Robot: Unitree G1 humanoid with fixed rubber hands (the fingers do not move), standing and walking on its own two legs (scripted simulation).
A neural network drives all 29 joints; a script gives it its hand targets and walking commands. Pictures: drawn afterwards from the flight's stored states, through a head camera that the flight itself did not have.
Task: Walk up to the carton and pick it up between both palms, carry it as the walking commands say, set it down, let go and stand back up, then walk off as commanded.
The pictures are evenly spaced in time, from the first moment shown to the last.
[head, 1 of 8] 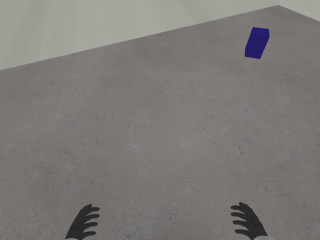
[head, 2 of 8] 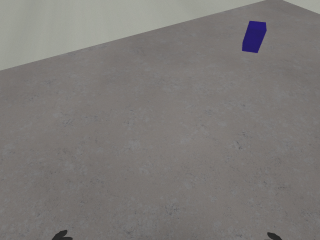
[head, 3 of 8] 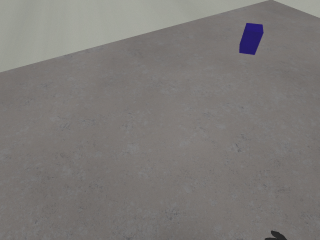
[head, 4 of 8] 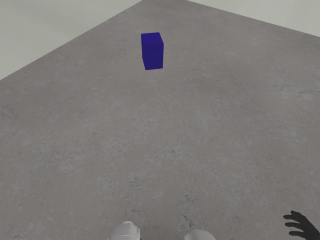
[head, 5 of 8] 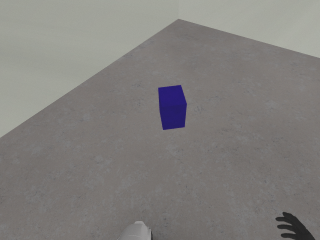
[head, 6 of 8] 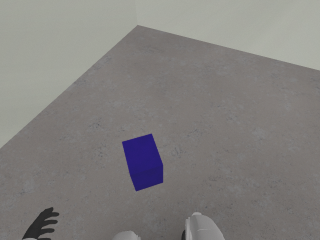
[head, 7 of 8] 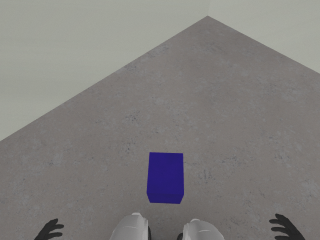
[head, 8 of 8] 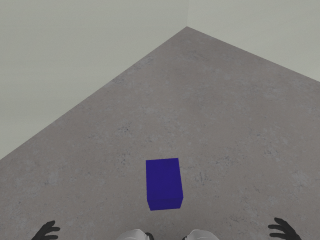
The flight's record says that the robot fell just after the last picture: no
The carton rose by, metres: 0.00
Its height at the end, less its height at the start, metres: +0.00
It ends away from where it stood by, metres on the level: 0.00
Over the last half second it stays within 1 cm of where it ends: yes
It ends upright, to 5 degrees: yes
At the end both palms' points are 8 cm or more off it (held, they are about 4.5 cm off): yes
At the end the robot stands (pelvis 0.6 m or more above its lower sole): yes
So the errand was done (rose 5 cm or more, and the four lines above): no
